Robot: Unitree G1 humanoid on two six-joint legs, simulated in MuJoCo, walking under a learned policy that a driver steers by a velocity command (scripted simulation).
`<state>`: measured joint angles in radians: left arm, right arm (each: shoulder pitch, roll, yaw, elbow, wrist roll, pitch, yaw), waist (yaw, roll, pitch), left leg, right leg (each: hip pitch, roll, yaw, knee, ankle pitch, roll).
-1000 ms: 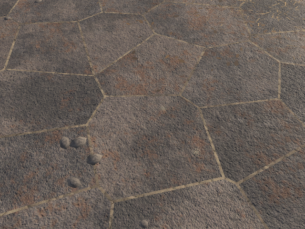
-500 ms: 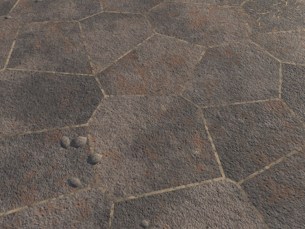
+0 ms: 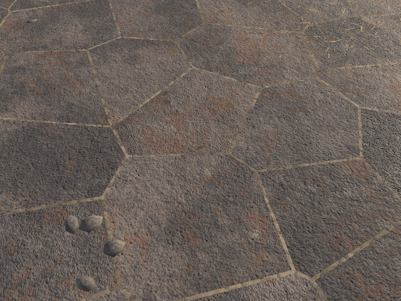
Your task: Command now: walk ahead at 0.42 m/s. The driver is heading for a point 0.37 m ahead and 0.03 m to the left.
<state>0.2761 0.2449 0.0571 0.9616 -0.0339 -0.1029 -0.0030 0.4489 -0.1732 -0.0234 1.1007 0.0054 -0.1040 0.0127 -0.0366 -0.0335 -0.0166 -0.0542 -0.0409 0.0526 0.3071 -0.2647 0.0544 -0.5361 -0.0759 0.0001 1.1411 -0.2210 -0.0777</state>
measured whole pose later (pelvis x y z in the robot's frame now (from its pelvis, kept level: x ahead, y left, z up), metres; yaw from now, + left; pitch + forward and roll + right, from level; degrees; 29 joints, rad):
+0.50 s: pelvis +0.25 -0.07 -0.01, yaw +2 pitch +1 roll -1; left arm 0.19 0.23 0.04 0.96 0.02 -0.11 -0.04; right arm 0.24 -0.25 -0.05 0.95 0.01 -0.07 -0.03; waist 0.01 0.04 0.06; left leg -0.51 0.06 -0.04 1.13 -0.39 0.00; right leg -0.30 0.04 -0.09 0.38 -0.10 -0.08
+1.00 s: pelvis +0.35 -0.04 -0.01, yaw +2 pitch +0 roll +0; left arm 0.22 0.21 0.03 1.06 0.00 -0.02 0.03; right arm 0.18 -0.20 -0.05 1.03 0.00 -0.02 -0.03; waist 0.01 0.00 0.03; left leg -0.27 0.02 0.01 0.51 -0.24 0.00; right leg -0.18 0.00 -0.08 0.48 -0.30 -0.02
